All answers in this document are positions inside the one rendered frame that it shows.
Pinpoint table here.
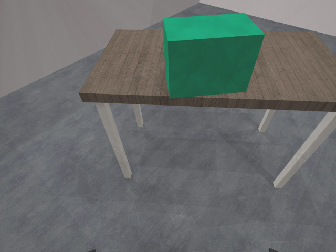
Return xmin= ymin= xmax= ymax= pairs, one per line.
xmin=79 ymin=29 xmax=336 ymax=188

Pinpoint carton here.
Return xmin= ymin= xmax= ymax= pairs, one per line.
xmin=163 ymin=13 xmax=265 ymax=99

